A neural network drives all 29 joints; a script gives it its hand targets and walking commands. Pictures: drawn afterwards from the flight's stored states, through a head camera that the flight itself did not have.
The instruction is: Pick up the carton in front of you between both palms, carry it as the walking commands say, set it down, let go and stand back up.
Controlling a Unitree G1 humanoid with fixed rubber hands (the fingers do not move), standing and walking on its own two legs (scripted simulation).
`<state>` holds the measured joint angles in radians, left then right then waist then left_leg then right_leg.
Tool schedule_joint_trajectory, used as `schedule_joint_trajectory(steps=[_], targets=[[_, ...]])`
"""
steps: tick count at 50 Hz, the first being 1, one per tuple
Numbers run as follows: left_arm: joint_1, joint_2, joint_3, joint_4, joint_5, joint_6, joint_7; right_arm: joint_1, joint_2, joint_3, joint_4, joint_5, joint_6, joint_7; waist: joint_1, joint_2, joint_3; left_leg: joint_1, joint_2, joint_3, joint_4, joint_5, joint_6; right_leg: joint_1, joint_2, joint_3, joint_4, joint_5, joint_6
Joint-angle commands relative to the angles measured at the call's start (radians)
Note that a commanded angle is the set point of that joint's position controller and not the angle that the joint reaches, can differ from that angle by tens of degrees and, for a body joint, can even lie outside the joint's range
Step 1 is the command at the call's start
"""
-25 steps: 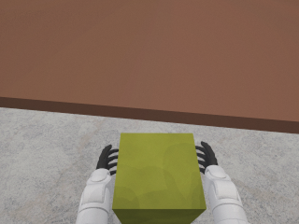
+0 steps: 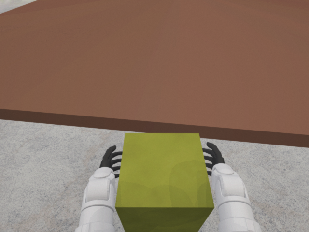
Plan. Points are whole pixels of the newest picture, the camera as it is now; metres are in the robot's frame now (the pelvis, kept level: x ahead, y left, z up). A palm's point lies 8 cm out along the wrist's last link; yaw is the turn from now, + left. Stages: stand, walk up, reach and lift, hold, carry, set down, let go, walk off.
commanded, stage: reach and lift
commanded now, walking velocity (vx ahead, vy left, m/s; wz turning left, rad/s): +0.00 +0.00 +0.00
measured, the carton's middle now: (161, 186) +0.29 +0.00 -0.05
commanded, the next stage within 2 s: hold in 0.64 s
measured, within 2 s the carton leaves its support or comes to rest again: neither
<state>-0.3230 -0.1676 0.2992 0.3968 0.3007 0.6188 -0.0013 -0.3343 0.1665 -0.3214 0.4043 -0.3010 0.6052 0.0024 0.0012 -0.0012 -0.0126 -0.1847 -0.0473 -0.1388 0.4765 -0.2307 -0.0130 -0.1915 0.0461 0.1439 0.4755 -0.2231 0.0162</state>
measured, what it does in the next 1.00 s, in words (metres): stands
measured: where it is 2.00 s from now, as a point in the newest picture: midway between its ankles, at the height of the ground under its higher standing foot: outside the picture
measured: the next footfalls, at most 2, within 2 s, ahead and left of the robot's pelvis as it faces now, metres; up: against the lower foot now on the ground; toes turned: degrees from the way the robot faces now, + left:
right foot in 1.56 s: +0.19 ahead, -0.11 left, +0.00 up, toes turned -8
left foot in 1.90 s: +0.52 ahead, +0.09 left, +0.00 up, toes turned +11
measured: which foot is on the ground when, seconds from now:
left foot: down 0.00-1.00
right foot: down 0.00-1.00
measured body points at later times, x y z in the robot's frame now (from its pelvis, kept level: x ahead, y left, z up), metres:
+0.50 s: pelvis +0.02 +0.00 +0.01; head -0.02 +0.00 +0.45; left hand +0.32 +0.15 +0.03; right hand +0.32 -0.15 +0.03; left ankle +0.02 +0.13 -0.74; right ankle +0.03 -0.13 -0.74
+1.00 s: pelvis +0.01 +0.00 +0.01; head -0.04 +0.00 +0.45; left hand +0.31 +0.15 +0.05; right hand +0.31 -0.15 +0.05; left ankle +0.02 +0.13 -0.74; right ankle +0.03 -0.13 -0.74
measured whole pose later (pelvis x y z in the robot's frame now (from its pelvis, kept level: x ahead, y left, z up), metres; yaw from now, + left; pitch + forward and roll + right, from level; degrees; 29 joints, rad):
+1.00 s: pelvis +0.01 +0.00 +0.01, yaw +0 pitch -7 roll +0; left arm -0.28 -0.16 0.23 0.26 0.28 0.77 0.00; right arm -0.29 0.16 -0.25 0.26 -0.29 0.75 0.00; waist 0.00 0.00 0.00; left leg -0.04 -0.04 -0.13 0.37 -0.20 -0.01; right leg -0.05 0.04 0.14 0.37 -0.19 0.01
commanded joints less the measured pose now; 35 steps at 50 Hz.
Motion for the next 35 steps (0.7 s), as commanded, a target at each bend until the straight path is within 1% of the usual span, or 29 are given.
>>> schedule_joint_trajectory(steps=[1,7,18,24,31,33,35], targets=[[-0.563,-0.964,-0.552,0.005,-0.237,-0.027,-0.252,-0.522,0.97,0.562,0.045,0.232,-0.009,0.26,0.001,0.002,-0.241,0.054,-0.04,0.077,-0.096,0.043,0.005,0.07,0.041,-0.078,-0.091,0.044,-0.006],[-0.524,-0.951,-0.558,-0.02,-0.239,-0.014,-0.248,-0.486,0.956,0.569,0.015,0.233,0.004,0.255,0.001,0.002,-0.247,0.083,-0.044,0.077,-0.108,0.112,0.001,0.098,0.045,-0.077,-0.103,0.109,-0.002],[-0.438,-0.938,-0.592,-0.101,-0.266,0.013,-0.243,-0.397,0.944,0.601,-0.064,0.259,0.03,0.25,0.001,0.001,-0.255,0.131,-0.049,0.072,-0.128,0.237,-0.008,0.155,0.051,-0.07,-0.121,0.238,0.004],[-0.414,-0.93,-0.605,-0.136,-0.276,0.028,-0.242,-0.372,0.938,0.613,-0.098,0.27,0.045,0.248,0.003,0.002,-0.245,0.146,-0.051,0.071,-0.138,0.262,-0.01,0.171,0.052,-0.067,-0.13,0.265,0.006],[-0.416,-0.925,-0.611,-0.158,-0.282,0.043,-0.243,-0.372,0.934,0.617,-0.117,0.274,0.061,0.248,0.002,0.001,-0.229,0.152,-0.05,0.071,-0.145,0.245,-0.01,0.172,0.051,-0.068,-0.138,0.25,0.005],[-0.424,-0.93,-0.633,-0.181,-0.295,0.049,-0.244,-0.376,0.939,0.635,-0.141,0.284,0.067,0.247,-0.001,0.001,-0.243,0.162,-0.05,0.071,-0.146,0.253,-0.01,0.182,0.052,-0.068,-0.141,0.258,0.005],[-0.43,-0.934,-0.67,-0.226,-0.317,0.06,-0.242,-0.377,0.943,0.67,-0.188,0.304,0.079,0.244,-0.005,0.001,-0.272,0.182,-0.049,0.069,-0.147,0.288,-0.011,0.203,0.053,-0.067,-0.145,0.294,0.007]])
